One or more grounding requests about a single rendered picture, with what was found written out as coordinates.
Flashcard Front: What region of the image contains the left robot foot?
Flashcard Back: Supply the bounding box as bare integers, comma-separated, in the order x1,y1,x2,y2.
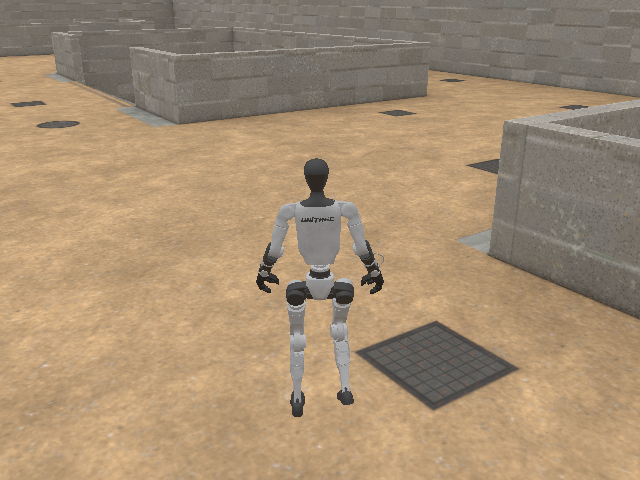
290,391,305,417

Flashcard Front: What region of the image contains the robot left thigh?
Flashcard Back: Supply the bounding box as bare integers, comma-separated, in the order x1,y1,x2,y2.
286,280,306,352

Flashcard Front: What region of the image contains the right robot forearm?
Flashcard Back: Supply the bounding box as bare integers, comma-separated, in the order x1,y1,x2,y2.
359,240,380,277

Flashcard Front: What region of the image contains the left robot forearm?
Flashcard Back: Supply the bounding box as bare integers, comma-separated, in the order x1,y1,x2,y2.
258,242,278,277

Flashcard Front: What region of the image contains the robot right upper arm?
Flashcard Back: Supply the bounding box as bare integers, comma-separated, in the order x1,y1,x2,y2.
338,201,369,256

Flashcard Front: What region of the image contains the left robot hand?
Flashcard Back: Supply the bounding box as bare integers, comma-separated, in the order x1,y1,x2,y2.
256,273,279,293

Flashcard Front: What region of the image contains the robot left upper arm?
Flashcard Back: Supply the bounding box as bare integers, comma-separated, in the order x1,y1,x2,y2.
268,202,297,258

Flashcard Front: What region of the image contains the right robot hand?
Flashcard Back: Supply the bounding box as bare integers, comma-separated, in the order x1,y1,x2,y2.
361,271,384,294

